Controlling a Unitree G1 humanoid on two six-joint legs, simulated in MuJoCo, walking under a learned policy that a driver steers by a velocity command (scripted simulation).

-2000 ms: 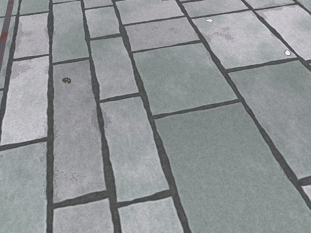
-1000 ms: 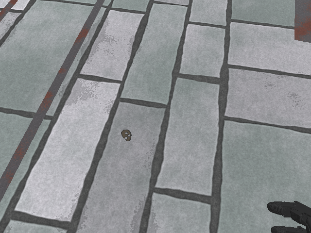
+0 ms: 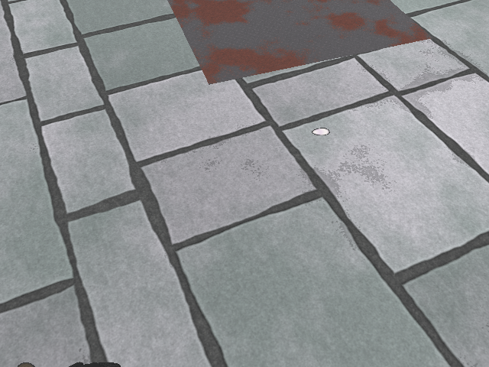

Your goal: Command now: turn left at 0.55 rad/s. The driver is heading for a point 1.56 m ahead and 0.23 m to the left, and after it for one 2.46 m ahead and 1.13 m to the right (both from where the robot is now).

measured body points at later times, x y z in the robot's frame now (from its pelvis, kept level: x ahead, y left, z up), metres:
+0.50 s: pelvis +0.01 +0.04 +0.01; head +0.03 +0.07 +0.46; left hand +0.07 +0.36 -0.10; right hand +0.26 -0.17 -0.06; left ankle -0.03 +0.11 -0.73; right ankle +0.09 -0.11 -0.69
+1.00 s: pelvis +0.02 +0.04 +0.00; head +0.05 +0.06 +0.45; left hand +0.13 +0.36 -0.10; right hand +0.21 -0.23 -0.08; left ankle +0.01 +0.15 -0.74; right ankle +0.08 -0.10 -0.73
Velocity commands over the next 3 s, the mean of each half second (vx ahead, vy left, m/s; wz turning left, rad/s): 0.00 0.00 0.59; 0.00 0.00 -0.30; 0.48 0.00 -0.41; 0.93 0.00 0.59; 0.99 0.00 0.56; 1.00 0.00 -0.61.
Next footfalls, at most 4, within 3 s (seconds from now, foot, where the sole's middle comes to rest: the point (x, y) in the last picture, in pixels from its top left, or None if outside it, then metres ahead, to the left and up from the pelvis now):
0.08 left None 0.01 0.12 -0.77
0.62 right None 0.12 -0.09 -0.77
0.98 left None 0.05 0.15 -0.77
1.58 right None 0.30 -0.19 -0.77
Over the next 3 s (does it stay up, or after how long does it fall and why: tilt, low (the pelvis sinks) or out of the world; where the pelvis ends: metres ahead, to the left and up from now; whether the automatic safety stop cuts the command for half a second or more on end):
stays up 1.33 0.20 -0.02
